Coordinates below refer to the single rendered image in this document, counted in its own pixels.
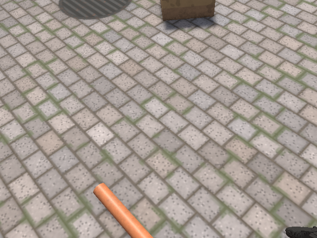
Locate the right robot hand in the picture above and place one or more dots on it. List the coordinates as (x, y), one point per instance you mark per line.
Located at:
(301, 232)

